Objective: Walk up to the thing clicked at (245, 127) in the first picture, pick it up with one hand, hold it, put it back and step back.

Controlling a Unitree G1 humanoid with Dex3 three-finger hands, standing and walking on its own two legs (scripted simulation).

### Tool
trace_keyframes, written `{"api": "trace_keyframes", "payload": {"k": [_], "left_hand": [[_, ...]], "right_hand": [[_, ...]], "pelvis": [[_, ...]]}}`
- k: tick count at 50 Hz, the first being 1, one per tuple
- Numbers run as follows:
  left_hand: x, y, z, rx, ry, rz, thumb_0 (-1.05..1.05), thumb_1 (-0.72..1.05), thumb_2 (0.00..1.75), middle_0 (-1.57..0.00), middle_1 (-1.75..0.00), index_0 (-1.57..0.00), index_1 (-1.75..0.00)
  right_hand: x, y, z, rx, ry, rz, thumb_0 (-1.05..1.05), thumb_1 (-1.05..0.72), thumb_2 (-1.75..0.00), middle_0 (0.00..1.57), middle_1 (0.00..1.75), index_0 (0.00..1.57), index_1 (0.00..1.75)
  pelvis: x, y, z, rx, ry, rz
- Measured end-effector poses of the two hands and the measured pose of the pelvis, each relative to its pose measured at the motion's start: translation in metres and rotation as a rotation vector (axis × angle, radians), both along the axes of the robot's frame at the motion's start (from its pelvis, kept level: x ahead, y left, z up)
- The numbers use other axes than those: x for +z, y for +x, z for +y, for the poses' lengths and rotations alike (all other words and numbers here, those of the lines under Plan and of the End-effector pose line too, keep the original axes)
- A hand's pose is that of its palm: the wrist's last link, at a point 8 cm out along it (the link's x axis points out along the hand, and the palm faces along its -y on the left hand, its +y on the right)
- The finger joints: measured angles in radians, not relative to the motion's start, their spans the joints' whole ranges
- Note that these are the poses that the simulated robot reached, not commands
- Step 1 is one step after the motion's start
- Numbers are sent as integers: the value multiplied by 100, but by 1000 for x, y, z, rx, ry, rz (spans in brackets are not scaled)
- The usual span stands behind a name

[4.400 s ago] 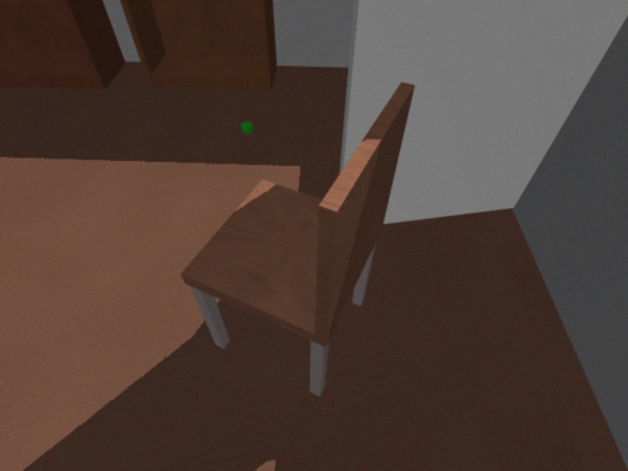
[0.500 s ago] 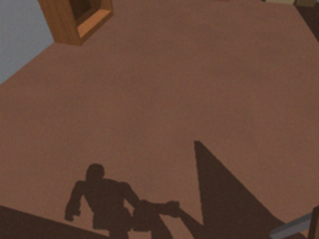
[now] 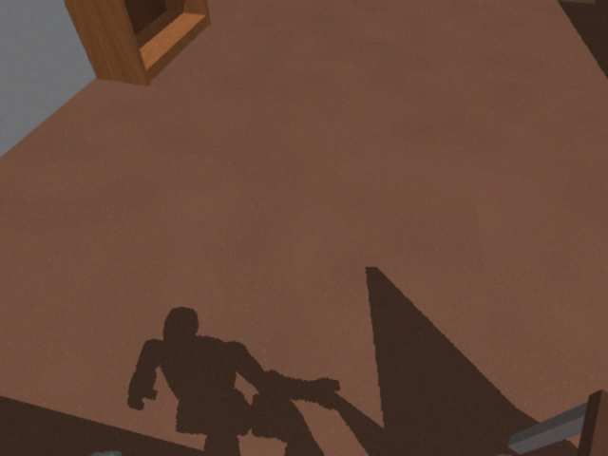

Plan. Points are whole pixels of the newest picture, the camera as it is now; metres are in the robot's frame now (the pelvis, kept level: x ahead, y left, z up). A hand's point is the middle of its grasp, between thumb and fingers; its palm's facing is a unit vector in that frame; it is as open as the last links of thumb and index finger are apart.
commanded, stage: stand
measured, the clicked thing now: out of the picture +0.14 -1.94 -0.76
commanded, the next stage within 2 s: none
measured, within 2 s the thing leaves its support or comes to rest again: neither
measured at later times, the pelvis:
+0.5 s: pelvis +0.00 -0.01 +0.00, yaw -1 degrees
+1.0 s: pelvis +0.01 -0.01 +0.00, yaw -2 degrees
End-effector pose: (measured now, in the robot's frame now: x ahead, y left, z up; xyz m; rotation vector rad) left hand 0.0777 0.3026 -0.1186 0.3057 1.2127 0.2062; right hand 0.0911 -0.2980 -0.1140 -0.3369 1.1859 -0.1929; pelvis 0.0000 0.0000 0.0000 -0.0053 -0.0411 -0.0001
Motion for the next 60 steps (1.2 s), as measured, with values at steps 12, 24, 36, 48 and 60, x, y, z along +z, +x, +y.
{"api": "trace_keyframes", "payload": {"k": [12, 24, 36, 48, 60], "left_hand": [[1, -6, -7, -7, 0, 29, 0, 91, 90, -20, -30, -21, -30], [5, -4, -10, -10, 11, 29, 0, 91, 90, -20, -30, -21, -30], [5, 1, -15, -21, 7, 18, 0, 91, 90, -20, -30, -21, -30], [2, 4, -17, -24, 1, 35, 0, 91, 90, -20, -30, -21, -30], [4, 15, -16, -26, 5, 27, 0, 91, 90, -20, -30, -21, -30]], "right_hand": [[-2, -12, -3, -22, 15, 27, 0, -91, -90, 20, 30, 20, 30], [-6, -26, -7, -38, 22, 58, 0, -91, -90, 20, 30, 20, 30], [-5, -29, -12, -45, 19, 57, 0, -91, -90, 20, 30, 20, 30], [-5, -30, -14, -50, 12, 78, 0, -91, -90, 20, 30, 20, 30], [-5, -16, -11, -44, 13, 60, 0, -91, -90, 20, 30, 20, 30]], "pelvis": [[3, -2, -5, -14, 1, 1], [3, -2, -9, -18, 4, 5], [3, 0, -12, -23, 4, 7], [3, 7, -12, -26, 3, 17], [4, 14, -11, -29, 4, 18]]}}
